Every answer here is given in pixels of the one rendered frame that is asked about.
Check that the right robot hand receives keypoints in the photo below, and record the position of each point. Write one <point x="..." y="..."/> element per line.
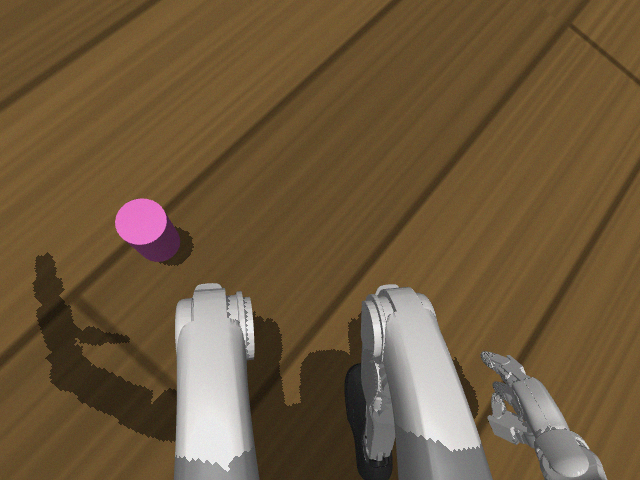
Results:
<point x="529" y="398"/>

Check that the can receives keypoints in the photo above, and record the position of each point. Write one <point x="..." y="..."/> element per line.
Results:
<point x="144" y="225"/>

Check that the right robot arm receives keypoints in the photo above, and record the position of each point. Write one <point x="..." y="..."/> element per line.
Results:
<point x="564" y="455"/>

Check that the right robot foot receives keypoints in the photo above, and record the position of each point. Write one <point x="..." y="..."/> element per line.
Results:
<point x="356" y="410"/>

